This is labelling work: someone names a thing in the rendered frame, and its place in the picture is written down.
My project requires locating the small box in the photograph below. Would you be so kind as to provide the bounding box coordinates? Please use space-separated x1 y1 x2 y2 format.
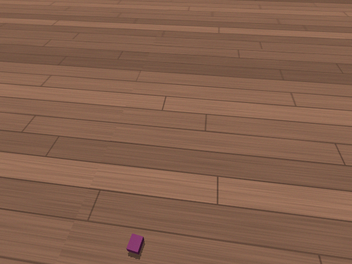
126 233 144 255

